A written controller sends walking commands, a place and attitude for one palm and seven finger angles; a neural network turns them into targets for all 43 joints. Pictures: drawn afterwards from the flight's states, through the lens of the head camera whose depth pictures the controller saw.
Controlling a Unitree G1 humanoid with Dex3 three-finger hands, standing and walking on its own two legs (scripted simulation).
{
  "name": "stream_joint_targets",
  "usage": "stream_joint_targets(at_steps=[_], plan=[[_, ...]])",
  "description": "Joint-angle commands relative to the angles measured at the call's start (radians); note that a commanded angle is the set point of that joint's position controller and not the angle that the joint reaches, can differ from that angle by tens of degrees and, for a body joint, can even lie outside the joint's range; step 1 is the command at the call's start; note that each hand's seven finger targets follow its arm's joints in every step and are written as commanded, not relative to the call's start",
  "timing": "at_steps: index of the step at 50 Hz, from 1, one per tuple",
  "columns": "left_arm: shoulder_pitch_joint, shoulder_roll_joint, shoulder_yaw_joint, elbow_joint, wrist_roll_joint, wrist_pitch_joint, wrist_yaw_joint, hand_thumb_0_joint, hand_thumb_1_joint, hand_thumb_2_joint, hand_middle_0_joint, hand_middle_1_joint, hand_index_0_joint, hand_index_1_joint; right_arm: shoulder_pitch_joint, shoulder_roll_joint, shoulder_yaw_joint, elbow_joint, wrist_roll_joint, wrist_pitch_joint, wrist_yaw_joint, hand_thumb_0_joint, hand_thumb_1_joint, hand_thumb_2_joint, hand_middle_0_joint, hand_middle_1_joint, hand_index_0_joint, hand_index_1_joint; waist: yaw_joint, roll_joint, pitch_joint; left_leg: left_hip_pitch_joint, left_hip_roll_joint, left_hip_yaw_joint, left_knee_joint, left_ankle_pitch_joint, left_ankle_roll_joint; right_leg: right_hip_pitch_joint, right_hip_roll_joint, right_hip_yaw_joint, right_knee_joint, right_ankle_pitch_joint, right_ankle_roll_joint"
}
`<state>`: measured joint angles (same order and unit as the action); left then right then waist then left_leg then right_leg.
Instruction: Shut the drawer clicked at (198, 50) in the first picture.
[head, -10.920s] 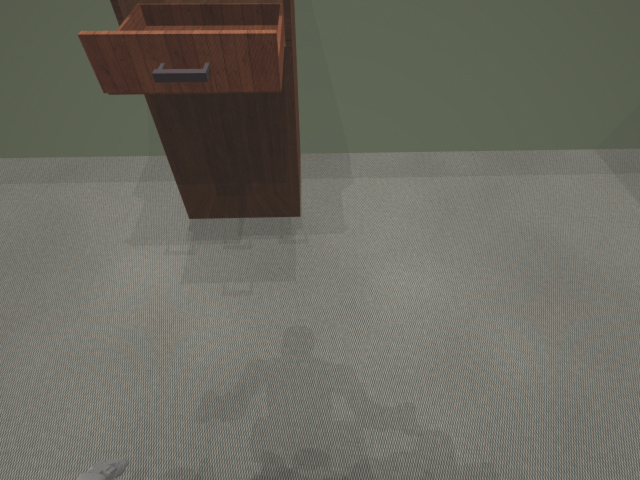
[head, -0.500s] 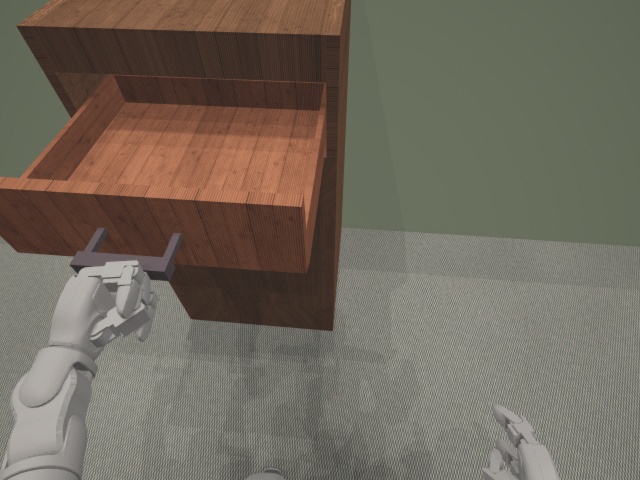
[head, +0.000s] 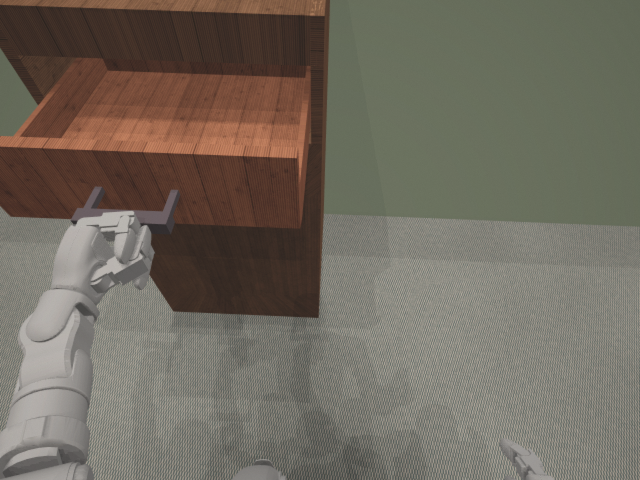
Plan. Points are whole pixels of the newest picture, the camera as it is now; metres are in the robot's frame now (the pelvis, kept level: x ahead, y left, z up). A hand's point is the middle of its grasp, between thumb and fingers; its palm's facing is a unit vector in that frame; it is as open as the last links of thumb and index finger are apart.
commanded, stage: push the drawer shut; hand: left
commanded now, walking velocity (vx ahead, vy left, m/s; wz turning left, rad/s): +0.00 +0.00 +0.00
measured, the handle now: (129, 208) +0.44 +0.27 +0.08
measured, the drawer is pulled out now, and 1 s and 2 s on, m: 0.20 0.09 0.00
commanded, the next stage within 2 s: pull the fist back off the drawer in 1.98 s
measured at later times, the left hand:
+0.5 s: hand (160, 224) +0.41 +0.22 +0.08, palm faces -0.02 -1.00 -0.02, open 3.2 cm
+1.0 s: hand (172, 189) +0.47 +0.22 +0.08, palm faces -0.02 -1.00 -0.02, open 3.4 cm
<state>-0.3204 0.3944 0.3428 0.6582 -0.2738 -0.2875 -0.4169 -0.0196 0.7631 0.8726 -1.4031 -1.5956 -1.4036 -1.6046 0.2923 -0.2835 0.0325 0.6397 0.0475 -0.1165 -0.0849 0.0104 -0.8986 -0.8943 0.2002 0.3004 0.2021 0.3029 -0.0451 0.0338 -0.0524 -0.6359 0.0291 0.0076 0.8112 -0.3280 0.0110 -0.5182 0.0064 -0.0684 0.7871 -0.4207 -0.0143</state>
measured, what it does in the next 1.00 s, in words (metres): stands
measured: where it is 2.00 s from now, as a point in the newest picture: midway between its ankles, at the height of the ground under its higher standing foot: outside the picture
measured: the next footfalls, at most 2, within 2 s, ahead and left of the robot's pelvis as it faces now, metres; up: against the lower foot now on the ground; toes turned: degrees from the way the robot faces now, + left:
none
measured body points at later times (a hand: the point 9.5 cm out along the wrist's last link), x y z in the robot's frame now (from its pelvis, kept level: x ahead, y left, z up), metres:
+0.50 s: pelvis +0.00 +0.01 +0.00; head +0.06 +0.02 +0.44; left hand +0.41 +0.27 +0.08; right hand +0.09 -0.25 -0.11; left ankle +0.04 +0.11 -0.70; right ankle -0.02 -0.11 -0.70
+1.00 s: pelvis +0.00 +0.00 -0.01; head +0.09 +0.01 +0.43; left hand +0.47 +0.27 +0.09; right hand +0.03 -0.27 -0.13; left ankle +0.04 +0.11 -0.70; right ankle -0.02 -0.11 -0.70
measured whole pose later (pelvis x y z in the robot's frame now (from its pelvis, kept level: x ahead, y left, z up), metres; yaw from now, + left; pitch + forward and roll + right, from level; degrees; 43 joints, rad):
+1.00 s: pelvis +0.00 +0.00 -0.01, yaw -1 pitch +15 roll -2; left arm -0.77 0.53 0.40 1.10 -0.16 -0.34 -0.36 0.05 0.85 0.92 -1.40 -1.60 -1.40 -1.60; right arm 0.37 -0.29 0.03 0.67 0.02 -0.01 -0.05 0.01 -0.90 -0.89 0.20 0.30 0.20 0.30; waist -0.12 0.03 -0.07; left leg -0.80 0.05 0.01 0.90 -0.36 0.01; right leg -0.68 0.03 -0.06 0.86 -0.44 -0.01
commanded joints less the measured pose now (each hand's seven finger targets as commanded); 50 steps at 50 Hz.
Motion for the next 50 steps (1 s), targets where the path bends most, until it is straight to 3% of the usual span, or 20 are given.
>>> stream_joint_targets(at_steps=[1, 4, 6, 9, 12, 16, 18, 20, 22, 24, 25, 28, 29, 34, 35, 37, 42, 44, 48, 50], plan=[[-0.4, 0.236, 0.052, -0.172, -0.012, -0.06, 0.032, 0.0, 0.9, 0.9, -1.4, -1.6, -1.4, -1.6, 0.008, -0.14, -0.058, -0.115, 0.001, -0.031, -0.004, 0.0, -0.9, -0.9, 0.2, 0.3, 0.2, 0.3, -0.03, 0.014, -0.296, 0.267, -0.016, -0.041, -0.099, 0.121, 0.022, -0.024, 0.017, 0.045, -0.125, 0.202, 0.005], [-0.412, 0.261, 0.069, -0.175, -0.004, -0.068, 0.044, 0.0, 0.9, 0.9, -1.4, -1.6, -1.4, -1.6, 0.022, -0.145, -0.06, -0.115, -0.003, -0.022, 0.002, 0.0, -0.9, -0.9, 0.2, 0.3, 0.2, 0.3, -0.02, 0.029, -0.322, 0.28, -0.015, -0.045, -0.094, 0.152, 0.022, -0.013, 0.02, 0.042, -0.113, 0.225, -0.001], [-0.428, 0.223, 0.035, -0.187, 0.003, -0.068, 0.05, 0.0, 0.9, 0.9, -1.4, -1.6, -1.4, -1.6, 0.02, -0.139, -0.059, -0.122, -0.001, -0.017, 0.008, 0.0, -0.9, -0.9, 0.2, 0.3, 0.2, 0.3, -0.023, 0.074, -0.328, 0.307, -0.013, -0.048, -0.097, 0.165, 0.016, -0.037, 0.02, 0.036, -0.108, 0.23, -0.002], [-0.434, 0.256, 0.063, -0.157, 0.01, -0.07, 0.068, 0.0, 0.9, 0.9, -1.4, -1.6, -1.4, -1.6, 0.032, -0.146, -0.062, -0.118, -0.004, -0.006, 0.01, 0.0, -0.9, -0.9, 0.2, 0.3, 0.2, 0.3, -0.024, 0.015, -0.309, 0.287, -0.008, -0.055, -0.098, 0.154, 0.019, -0.039, 0.026, 0.034, -0.11, 0.215, -0.003], [-0.488, 0.215, 0.022, -0.169, 0.021, -0.073, 0.077, 0.0, 0.9, 0.9, -1.4, -1.6, -1.4, -1.6, 0.033, -0.14, -0.062, -0.118, -0.004, 0.0, 0.016, 0.0, -0.9, -0.9, 0.2, 0.3, 0.2, 0.3, -0.032, 0.067, -0.317, 0.321, -0.006, -0.06, -0.1, 0.169, 0.012, -0.066, 0.025, 0.029, -0.103, 0.216, -0.005], [-0.548, 0.211, 0.011, -0.122, 0.034, -0.07, 0.093, 0.0, 0.9, 0.9, -1.4, -1.6, -1.4, -1.6, 0.048, -0.143, -0.062, -0.107, -0.005, 0.012, 0.018, 0.0, -0.9, -0.9, 0.2, 0.3, 0.2, 0.3, -0.048, 0.028, -0.301, 0.318, -0.001, -0.068, -0.098, 0.161, 0.012, -0.092, 0.028, 0.026, -0.103, 0.203, -0.004], [-0.597, 0.205, -0.003, -0.125, 0.042, -0.077, 0.097, 0.0, 0.9, 0.9, -1.4, -1.6, -1.4, -1.6, 0.049, -0.142, -0.062, -0.103, -0.006, 0.014, 0.019, 0.0, -0.9, -0.9, 0.2, 0.3, 0.2, 0.3, -0.051, 0.072, -0.318, 0.335, -0.001, -0.07, -0.095, 0.154, 0.01, -0.108, 0.026, 0.028, -0.1, 0.188, -0.007], [-0.606, 0.219, 0.011, -0.089, 0.047, -0.075, 0.105, 0.0, 0.9, 0.9, -1.4, -1.6, -1.4, -1.6, 0.061, -0.145, -0.062, -0.096, -0.009, 0.02, 0.02, 0.0, -0.9, -0.9, 0.2, 0.3, 0.2, 0.3, -0.055, 0.029, -0.332, 0.332, -0.001, -0.073, -0.089, 0.167, 0.012, -0.101, 0.028, 0.028, -0.1, 0.202, -0.006], [-0.647, 0.212, -0.002, -0.079, 0.05, -0.082, 0.105, 0.0, 0.9, 0.9, -1.4, -1.6, -1.4, -1.6, 0.063, -0.144, -0.06, -0.092, -0.009, 0.024, 0.021, 0.0, -0.9, -0.9, 0.2, 0.3, 0.2, 0.3, -0.057, 0.042, -0.343, 0.33, -0.003, -0.07, -0.085, 0.17, 0.011, -0.101, 0.027, 0.03, -0.095, 0.206, -0.005], [-0.654, 0.246, 0.023, -0.074, 0.058, -0.091, 0.109, 0.0, 0.9, 0.9, -1.4, -1.6, -1.4, -1.6, 0.071, -0.147, -0.063, -0.087, -0.012, 0.029, 0.021, 0.0, -0.9, -0.9, 0.2, 0.3, 0.2, 0.3, -0.05, 0.069, -0.364, 0.345, -0.002, -0.072, -0.075, 0.202, 0.01, -0.099, 0.029, 0.03, -0.088, 0.225, -0.01], [-0.664, 0.222, 0.004, -0.056, 0.059, -0.091, 0.107, 0.0, 0.9, 0.9, -1.4, -1.6, -1.4, -1.6, 0.072, -0.144, -0.06, -0.088, -0.012, 0.03, 0.024, 0.0, -0.9, -0.9, 0.2, 0.3, 0.2, 0.3, -0.056, 0.059, -0.368, 0.348, -0.002, -0.074, -0.074, 0.205, 0.009, -0.103, 0.028, 0.029, -0.088, 0.228, -0.008], [-0.735, 0.229, 0.001, 0.009, 0.062, -0.092, 0.107, 0.0, 0.9, 0.9, -1.4, -1.6, -1.4, -1.6, 0.076, -0.145, -0.058, -0.076, -0.01, 0.039, 0.023, 0.0, -0.9, -0.9, 0.2, 0.3, 0.2, 0.3, -0.073, 0.053, -0.324, 0.308, -0.003, -0.066, -0.07, 0.154, 0.012, -0.131, 0.029, 0.034, -0.094, 0.197, -0.006], [-0.766, 0.252, 0.013, 0.028, 0.065, -0.098, 0.109, 0.0, 0.9, 0.9, -1.4, -1.6, -1.4, -1.6, 0.084, -0.149, -0.058, -0.066, -0.012, 0.041, 0.021, 0.0, -0.9, -0.9, 0.2, 0.3, 0.2, 0.3, -0.078, 0.03, -0.32, 0.292, -0.002, -0.068, -0.065, 0.146, 0.016, -0.129, 0.029, 0.035, -0.093, 0.192, -0.006], [-0.792, 0.302, 0.048, 0.075, 0.072, -0.121, 0.099, 0.0, 0.9, 0.9, -1.4, -1.6, -1.4, -1.6, 0.106, -0.152, -0.059, -0.062, -0.018, 0.047, 0.025, 0.0, -0.9, -0.9, 0.2, 0.3, 0.2, 0.3, -0.065, 0.071, -0.392, 0.306, -0.004, -0.068, -0.046, 0.19, 0.015, -0.117, 0.03, 0.041, -0.076, 0.222, -0.01], [-0.8, 0.278, 0.029, 0.093, 0.072, -0.119, 0.094, 0.0, 0.9, 0.9, -1.4, -1.6, -1.4, -1.6, 0.106, -0.148, -0.057, -0.063, -0.016, 0.05, 0.027, 0.0, -0.9, -0.9, 0.2, 0.3, 0.2, 0.3, -0.076, 0.048, -0.395, 0.296, -0.005, -0.061, -0.042, 0.187, 0.017, -0.114, 0.031, 0.044, -0.077, 0.231, -0.004], [-0.86, 0.317, 0.046, 0.137, 0.073, -0.118, 0.088, 0.0, 0.9, 0.9, -1.4, -1.6, -1.4, -1.6, 0.114, -0.153, -0.057, -0.05, -0.015, 0.058, 0.024, 0.0, -0.9, -0.9, 0.2, 0.3, 0.2, 0.3, -0.092, 0.03, -0.362, 0.246, -0.004, -0.053, -0.032, 0.156, 0.023, -0.122, 0.031, 0.052, -0.081, 0.22, 0.001], [-0.879, 0.368, 0.078, 0.183, 0.082, -0.123, 0.072, 0.0, 0.9, 0.9, -1.4, -1.6, -1.4, -1.6, 0.138, -0.158, -0.059, -0.05, -0.019, 0.068, 0.028, 0.0, -0.9, -0.9, 0.2, 0.3, 0.2, 0.3, -0.089, 0.061, -0.402, 0.233, -0.005, -0.049, -0.013, 0.171, 0.024, -0.121, 0.035, 0.06, -0.068, 0.231, 0.001], [-0.93, 0.391, 0.082, 0.212, 0.088, -0.12, 0.067, 0.0, 0.9, 0.9, -1.4, -1.6, -1.4, -1.6, 0.152, -0.161, -0.058, -0.038, -0.019, 0.074, 0.027, 0.0, -0.9, -0.9, 0.2, 0.3, 0.2, 0.3, -0.105, 0.052, -0.379, 0.202, -0.003, -0.047, 0.0, 0.163, 0.029, -0.135, 0.037, 0.062, -0.065, 0.229, 0.001], [-0.95, 0.42, 0.101, 0.204, 0.094, -0.121, 0.06, 0.0, 0.9, 0.9, -1.4, -1.6, -1.4, -1.6, 0.171, -0.162, -0.061, -0.044, -0.023, 0.082, 0.031, 0.0, -0.9, -0.9, 0.2, 0.3, 0.2, 0.3, -0.1, 0.09, -0.438, 0.213, -0.003, -0.045, 0.011, 0.195, 0.027, -0.124, 0.038, 0.064, -0.052, 0.258, 0.003], [-0.939, 0.426, 0.105, 0.237, 0.097, -0.116, 0.059, 0.0, 0.9, 0.9, -1.4, -1.6, -1.4, -1.6, 0.184, -0.166, -0.06, -0.042, -0.022, 0.09, 0.033, 0.0, -0.9, -0.9, 0.2, 0.3, 0.2, 0.3, -0.11, 0.059, -0.432, 0.196, -0.001, -0.042, 0.02, 0.201, 0.032, -0.133, 0.043, 0.066, -0.051, 0.267, 0.005]])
